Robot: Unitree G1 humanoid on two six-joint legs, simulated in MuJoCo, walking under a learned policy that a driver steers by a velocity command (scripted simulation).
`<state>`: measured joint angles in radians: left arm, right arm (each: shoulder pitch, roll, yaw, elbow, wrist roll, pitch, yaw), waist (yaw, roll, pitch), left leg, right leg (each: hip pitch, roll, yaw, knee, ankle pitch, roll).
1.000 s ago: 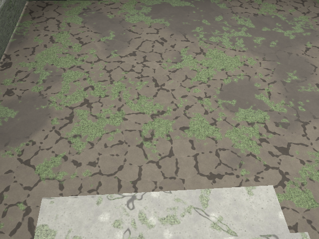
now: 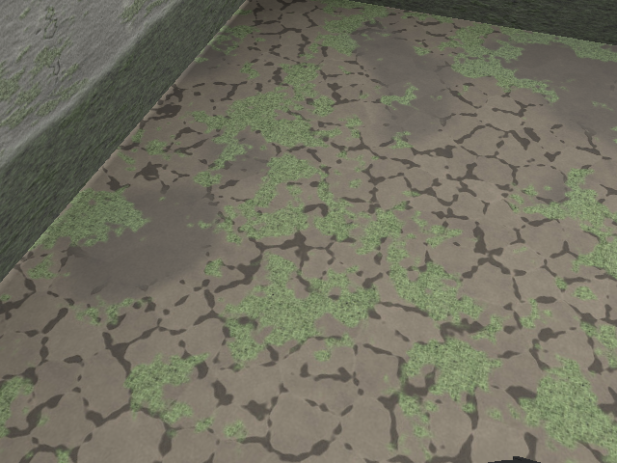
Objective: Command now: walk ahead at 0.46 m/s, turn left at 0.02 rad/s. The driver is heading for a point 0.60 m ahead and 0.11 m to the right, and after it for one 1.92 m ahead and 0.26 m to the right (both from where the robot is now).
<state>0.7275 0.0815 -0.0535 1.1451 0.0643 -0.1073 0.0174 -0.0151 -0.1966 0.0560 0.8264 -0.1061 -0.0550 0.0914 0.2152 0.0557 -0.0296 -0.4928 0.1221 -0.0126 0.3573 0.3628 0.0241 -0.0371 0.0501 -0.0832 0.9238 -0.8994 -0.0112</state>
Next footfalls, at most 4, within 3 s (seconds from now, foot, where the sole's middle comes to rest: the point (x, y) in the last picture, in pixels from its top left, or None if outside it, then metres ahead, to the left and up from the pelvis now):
0.06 left None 0.18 0.13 -0.85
0.36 right None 0.30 -0.07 -0.85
0.60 left None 0.26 0.17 -0.85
1.02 right None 0.24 -0.09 -0.85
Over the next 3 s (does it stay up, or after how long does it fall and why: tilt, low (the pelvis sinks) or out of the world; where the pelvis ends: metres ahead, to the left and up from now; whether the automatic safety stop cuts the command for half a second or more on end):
stays up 0.93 -0.26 -0.26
